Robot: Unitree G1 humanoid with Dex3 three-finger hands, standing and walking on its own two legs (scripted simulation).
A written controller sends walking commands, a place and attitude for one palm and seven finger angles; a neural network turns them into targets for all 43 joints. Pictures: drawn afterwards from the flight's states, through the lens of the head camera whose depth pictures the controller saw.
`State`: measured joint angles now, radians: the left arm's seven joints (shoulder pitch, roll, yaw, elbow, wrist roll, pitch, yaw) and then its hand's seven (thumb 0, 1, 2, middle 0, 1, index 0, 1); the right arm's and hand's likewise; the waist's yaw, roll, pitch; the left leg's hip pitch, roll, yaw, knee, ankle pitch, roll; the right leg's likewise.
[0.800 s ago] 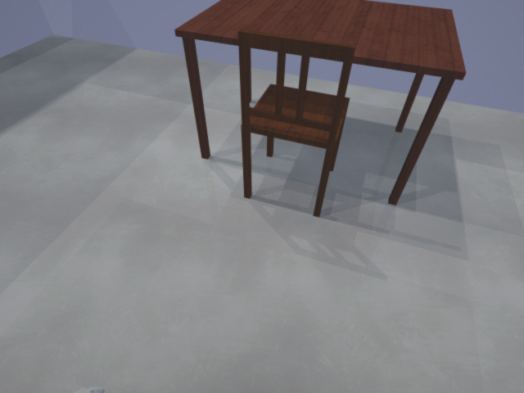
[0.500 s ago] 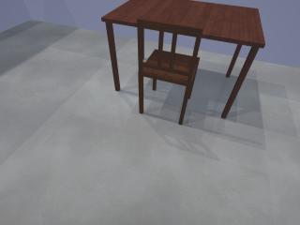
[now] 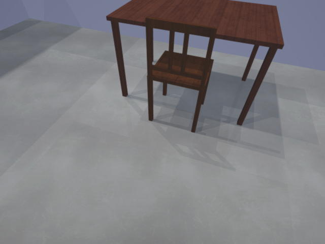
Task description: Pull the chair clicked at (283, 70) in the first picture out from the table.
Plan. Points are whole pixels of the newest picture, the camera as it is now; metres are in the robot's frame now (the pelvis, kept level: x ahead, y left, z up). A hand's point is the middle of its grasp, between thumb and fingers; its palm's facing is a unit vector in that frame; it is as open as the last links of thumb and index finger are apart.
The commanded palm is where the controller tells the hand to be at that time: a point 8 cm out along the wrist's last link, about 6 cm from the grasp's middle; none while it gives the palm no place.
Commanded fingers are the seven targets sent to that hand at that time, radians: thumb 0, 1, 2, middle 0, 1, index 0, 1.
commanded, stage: stand and wait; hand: left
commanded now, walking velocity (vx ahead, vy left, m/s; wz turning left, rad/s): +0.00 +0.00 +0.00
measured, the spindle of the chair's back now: (171, 51) +1.20 +0.02 -0.10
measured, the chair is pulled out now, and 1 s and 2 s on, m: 0.00 0.00 0.00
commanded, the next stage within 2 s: look at it before walking up in 0.02 s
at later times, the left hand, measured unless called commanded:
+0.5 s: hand out of the picture +0.08 +0.24 -0.16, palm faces -0.04 -0.95 -0.32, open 7.4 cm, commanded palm none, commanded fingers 0.00 0.90 0.90 -0.20 -0.30 -0.20 -0.30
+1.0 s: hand out of the picture +0.05 +0.22 -0.19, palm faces +0.04 -0.98 -0.20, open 7.4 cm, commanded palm none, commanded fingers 0.00 0.90 0.90 -0.20 -0.30 -0.20 -0.30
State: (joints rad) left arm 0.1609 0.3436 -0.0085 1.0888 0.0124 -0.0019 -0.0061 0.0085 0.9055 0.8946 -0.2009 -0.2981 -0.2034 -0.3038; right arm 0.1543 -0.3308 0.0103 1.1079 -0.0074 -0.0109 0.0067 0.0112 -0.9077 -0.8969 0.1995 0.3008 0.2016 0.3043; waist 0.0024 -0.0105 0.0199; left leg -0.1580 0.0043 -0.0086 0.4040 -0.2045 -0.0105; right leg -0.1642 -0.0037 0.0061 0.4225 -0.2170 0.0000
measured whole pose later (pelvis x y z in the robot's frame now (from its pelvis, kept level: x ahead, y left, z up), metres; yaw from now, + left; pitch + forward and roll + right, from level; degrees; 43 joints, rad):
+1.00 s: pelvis +0.05 +0.02 -0.01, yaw +2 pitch -1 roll -1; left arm 0.30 0.24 0.01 1.07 0.02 -0.01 -0.01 0.01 0.91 0.89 -0.20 -0.30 -0.20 -0.30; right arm 0.28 -0.24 0.00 1.11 -0.02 0.00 0.01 0.01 -0.91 -0.90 0.20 0.30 0.20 0.30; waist 0.01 -0.01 -0.03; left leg -0.23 0.03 0.03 0.61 -0.41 0.01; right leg -0.14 0.00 -0.03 0.48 -0.33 0.01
